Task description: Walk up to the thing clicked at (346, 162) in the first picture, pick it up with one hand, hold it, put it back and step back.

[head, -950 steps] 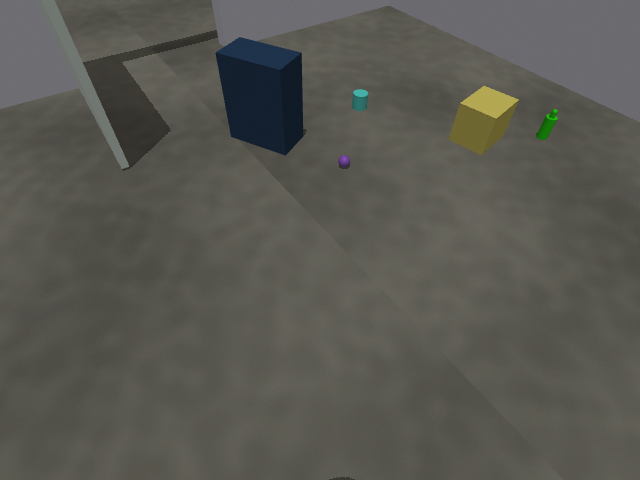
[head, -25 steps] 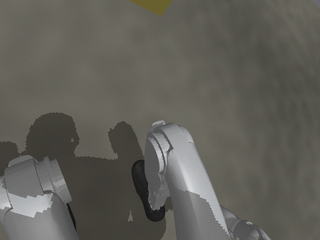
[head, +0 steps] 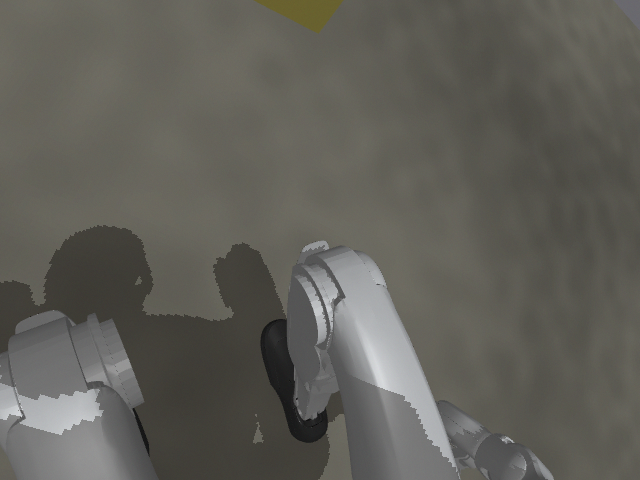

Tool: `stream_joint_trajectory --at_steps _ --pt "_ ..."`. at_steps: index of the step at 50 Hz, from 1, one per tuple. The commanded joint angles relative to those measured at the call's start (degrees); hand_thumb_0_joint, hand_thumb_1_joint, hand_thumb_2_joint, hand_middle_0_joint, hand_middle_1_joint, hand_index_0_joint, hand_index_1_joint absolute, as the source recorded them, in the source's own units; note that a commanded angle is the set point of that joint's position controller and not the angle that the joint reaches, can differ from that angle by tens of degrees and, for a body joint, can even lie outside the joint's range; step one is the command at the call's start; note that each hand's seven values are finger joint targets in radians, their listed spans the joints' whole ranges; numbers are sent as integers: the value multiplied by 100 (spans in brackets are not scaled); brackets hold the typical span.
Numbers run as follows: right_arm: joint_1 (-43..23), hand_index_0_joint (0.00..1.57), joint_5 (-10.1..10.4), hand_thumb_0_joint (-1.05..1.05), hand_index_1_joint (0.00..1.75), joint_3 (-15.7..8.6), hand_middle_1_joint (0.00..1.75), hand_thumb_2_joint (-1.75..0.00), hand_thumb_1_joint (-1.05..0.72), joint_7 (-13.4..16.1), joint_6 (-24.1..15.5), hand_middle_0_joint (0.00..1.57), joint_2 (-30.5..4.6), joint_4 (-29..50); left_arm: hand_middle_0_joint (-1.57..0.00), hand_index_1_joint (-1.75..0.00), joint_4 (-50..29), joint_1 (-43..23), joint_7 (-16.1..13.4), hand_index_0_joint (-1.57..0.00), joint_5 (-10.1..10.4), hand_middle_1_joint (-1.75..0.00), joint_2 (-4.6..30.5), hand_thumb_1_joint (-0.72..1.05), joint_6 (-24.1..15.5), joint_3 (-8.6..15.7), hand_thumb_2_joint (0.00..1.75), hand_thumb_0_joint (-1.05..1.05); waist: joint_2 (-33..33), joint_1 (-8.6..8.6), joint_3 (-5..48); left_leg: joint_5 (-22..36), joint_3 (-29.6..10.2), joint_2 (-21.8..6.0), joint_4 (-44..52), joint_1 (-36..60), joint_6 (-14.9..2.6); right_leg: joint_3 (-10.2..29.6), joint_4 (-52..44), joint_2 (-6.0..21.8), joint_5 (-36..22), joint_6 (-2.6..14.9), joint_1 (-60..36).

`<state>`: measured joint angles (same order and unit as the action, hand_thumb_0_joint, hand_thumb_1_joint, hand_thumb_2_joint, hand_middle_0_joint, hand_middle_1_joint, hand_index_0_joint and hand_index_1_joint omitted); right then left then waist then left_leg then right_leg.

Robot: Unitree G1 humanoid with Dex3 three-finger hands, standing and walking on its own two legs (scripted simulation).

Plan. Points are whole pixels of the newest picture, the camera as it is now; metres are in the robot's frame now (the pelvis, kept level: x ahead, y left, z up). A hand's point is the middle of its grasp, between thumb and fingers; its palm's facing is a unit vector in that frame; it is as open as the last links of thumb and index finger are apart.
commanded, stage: settle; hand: left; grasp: from above
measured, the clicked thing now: out of the picture +0.41 +0.35 -0.27
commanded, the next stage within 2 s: lift in 0.86 s
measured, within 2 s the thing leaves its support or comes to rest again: leaves its support in 0.24 s
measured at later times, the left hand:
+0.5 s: hand out of the picture +0.39 +0.35 -0.19, palm faces -0.40 -0.14 -0.90, open 6.2 cm
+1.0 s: hand out of the picture +0.39 +0.34 -0.12, palm faces -0.43 -0.11 -0.89, open 6.2 cm
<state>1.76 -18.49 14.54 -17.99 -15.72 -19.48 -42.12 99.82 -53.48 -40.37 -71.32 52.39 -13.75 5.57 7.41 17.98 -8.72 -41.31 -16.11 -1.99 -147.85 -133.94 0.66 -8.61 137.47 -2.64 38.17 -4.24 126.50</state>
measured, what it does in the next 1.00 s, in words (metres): stands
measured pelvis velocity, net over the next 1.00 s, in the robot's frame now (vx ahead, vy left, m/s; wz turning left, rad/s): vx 0.00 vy -0.01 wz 0.12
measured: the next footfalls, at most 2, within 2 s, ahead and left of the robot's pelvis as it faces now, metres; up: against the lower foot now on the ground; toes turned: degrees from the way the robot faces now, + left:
none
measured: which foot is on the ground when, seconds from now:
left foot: down 0.00-1.00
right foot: down 0.00-1.00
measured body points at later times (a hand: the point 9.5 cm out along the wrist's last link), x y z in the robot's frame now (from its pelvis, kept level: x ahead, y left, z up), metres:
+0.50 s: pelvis +0.01 +0.00 +0.01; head +0.23 +0.10 +0.39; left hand +0.41 +0.35 -0.13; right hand +0.11 -0.26 -0.08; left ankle +0.06 +0.13 -0.26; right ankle +0.12 -0.13 -0.26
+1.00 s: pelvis +0.00 -0.01 +0.04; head +0.21 +0.07 +0.43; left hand +0.40 +0.34 -0.06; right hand +0.11 -0.27 -0.08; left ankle +0.06 +0.13 -0.26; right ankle +0.12 -0.13 -0.26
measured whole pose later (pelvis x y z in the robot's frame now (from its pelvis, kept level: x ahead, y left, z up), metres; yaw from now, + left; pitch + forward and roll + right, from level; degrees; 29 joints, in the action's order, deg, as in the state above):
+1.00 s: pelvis +0.00 -0.01 +0.04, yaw +7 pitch +32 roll -7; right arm 7.9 -7.9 1.6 -10.0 -4.6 -16.5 -44.0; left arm 78.0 -48.9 -21.7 -70.2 38.7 -11.9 4.0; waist -0.6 10.3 4.2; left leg -37.8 -8.3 -1.5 -136.8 -132.1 0.9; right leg -3.1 132.5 0.1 37.9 -2.4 127.4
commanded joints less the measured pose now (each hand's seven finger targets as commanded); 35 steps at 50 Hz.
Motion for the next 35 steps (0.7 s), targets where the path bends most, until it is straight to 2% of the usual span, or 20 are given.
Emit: stream_joint_trajectory --at_steps 1,3,7,8,10,11,12,13,15,16,18,19,20,22,24,25,27,29,31,35 --pt "964 20 71 0 30 -534 30 -90 -91 85 9 20 -1803 -8 -96 -50 -322 -956 36 -102 84 -56 1062 65 -24 154 40 0 -2672 160 3598 1014 719 -48 1704 2615 -46 -650 -1100 -228 -1268 514 -1861" --pt "980 20 75 0 30 -518 30 -90 -91 76 3 20 -1759 -38 -98 -50 -580 -1183 79 -103 18 -56 1128 66 -47 150 42 0 -2768 164 3687 1074 704 -36 1653 2686 -41 -690 -997 -194 -1317 506 -1746" --pt "1034 20 102 0 30 -590 30 -90 -91 62 57 20 -1706 -48 -99 -51 -821 -963 127 -104 -10 -56 1169 67 -60 355 43 0 -2847 64 3856 1209 813 -19 1612 2674 -52 -628 -1015 -219 -1415 519 -1837" --pt "1060 20 109 0 30 -655 30 -90 -90 71 76 20 -1727 -90 -99 -51 -1239 -1024 105 -104 -18 -56 1341 68 -105 545 44 0 -3015 -55 4111 1269 829 -11 1630 2771 -44 -636 -1022 -218 -1439 525 -1866" --pt "1084 20 168 0 30 -768 30 -90 -91 65 119 20 -1670 -105 -99 -52 -1593 -859 129 -104 -36 -57 1338 69 -102 644 44 0 -3324 -165 4413 1384 849 -14 1714 3005 2 -597 -947 -201 -1496 580 -1814" --pt "1126 20 205 0 30 -866 30 -90 -91 62 154 20 -1659 -142 -99 -53 -1689 -717 146 -104 -44 -57 1206 69 -88 685 46 0 -3452 -214 4533 1500 855 -7 1770 3154 39 -614 -888 -192 -1569 598 -1686" --pt "1121 20 218 0 30 -895 30 -90 -91 31 153 20 -1588 -161 -101 -52 -1609 -737 182 -106 -62 -57 1070 72 -57 580 43 0 -3359 -120 4330 1459 862 -14 1708 3070 37 -621 -839 -180 -1562 585 -1509" --pt "1196 20 221 0 30 -982 30 -90 -90 33 187 20 -1635 -184 -101 -51 -1891 -845 179 -106 -65 -57 1073 73 -69 656 43 0 -3438 -125 4424 1479 906 2 1738 3001 17 -592 -904 -191 -1577 590 -1562" --pt "1236 20 340 0 30 -1158 30 -90 -90 50 244 20 -1640 -194 -101 -50 -2078 -869 223 -107 -35 -56 1046 73 1 687 41 0 -3319 -187 4478 1313 962 15 1726 2876 -27 -498 -992 -163 -1426 604 -1442" --pt "1292 20 381 0 30 -1261 30 -90 -90 64 287 20 -1673 -155 -101 -50 -2375 -826 256 -106 12 -55 950 72 33 711 42 0 -3436 -307 4740 1396 990 38 1851 3022 -13 -467 -1066 -148 -1461 614 -1509" --pt "1259 20 492 0 30 -1342 30 -90 -90 76 359 20 -1553 -137 -101 -49 -2328 -735 420 -106 70 -54 447 72 127 377 39 0 -3289 -316 4786 1302 1001 39 1945 3023 -27 -409 -1120 -144 -1345 642 -1357" --pt "1259 20 528 0 30 -1363 30 -90 -91 77 362 20 -1506 -158 -99 -47 -1973 -712 512 -105 112 -52 195 70 188 212 35 0 -2924 -205 4438 1164 1031 47 1874 2764 -75 -391 -1194 -148 -1267 609 -1253" --pt "1357 20 554 0 30 -1408 30 -90 -90 80 379 20 -1536 -205 -97 -47 -1941 -815 580 -103 103 -53 308 68 213 257 34 0 -2747 -208 4310 1099 1056 62 1888 2596 -110 -352 -1246 -146 -1207 600 -1257" --pt "1558 20 631 0 30 -1520 30 -90 -90 143 458 20 -1533 -232 -98 -47 -2232 -817 701 -103 162 -52 483 67 277 460 37 0 -2678 -347 4593 1164 1104 99 1949 2618 -148 -255 -1375 -102 -1210 596 -1440" --pt "1364 20 739 0 30 -1496 30 -90 -91 166 518 20 -1351 -105 -98 -48 -2593 -1025 910 -103 242 -52 -24 66 279 46 37 0 -2709 -426 4919 1174 1086 103 2087 2818 -131 -209 -1383 -93 -1161 634 -1473" --pt "1345 20 809 0 30 -1516 30 -90 -91 200 552 20 -1370 -112 -99 -48 -2538 -1151 1002 -104 262 -54 -2 68 279 3 35 0 -2549 -404 4782 1074 1077 112 2113 2763 -148 -242 -1396 -76 -1097 619 -1308" --pt "1547 20 855 0 30 -1615 30 -90 -91 280 617 20 -1465 -192 -98 -47 -2177 -811 1108 -104 205 -52 397 68 315 348 33 0 -2267 -448 4560 1057 1137 151 2095 2547 -180 -163 -1445 -52 -1042 602 -1404" --pt "1479 20 892 0 30 -1619 30 -90 -91 337 698 20 -1324 -110 -102 -47 -2411 -1024 1255 -106 177 -51 129 69 268 176 37 0 -2287 -465 4680 1001 1188 178 2172 2606 -172 -114 -1514 -31 -978 616 -1465" --pt "1409 20 963 0 30 -1601 30 -90 -91 393 754 20 -1217 -36 -101 -46 -2699 -1289 1366 -105 199 -51 86 67 222 63 37 0 -2342 -549 4830 962 1226 182 2196 2671 -175 0 -1592 -36 -841 648 -1511" --pt "1519 20 971 0 30 -1612 30 -90 -91 552 863 20 -1165 -78 -102 -45 -2625 -1210 1454 -107 190 -51 256 70 156 198 35 0 -1842 -563 4863 1086 1351 212 2119 2441 -244 140 -1826 -25 -931 582 -1924"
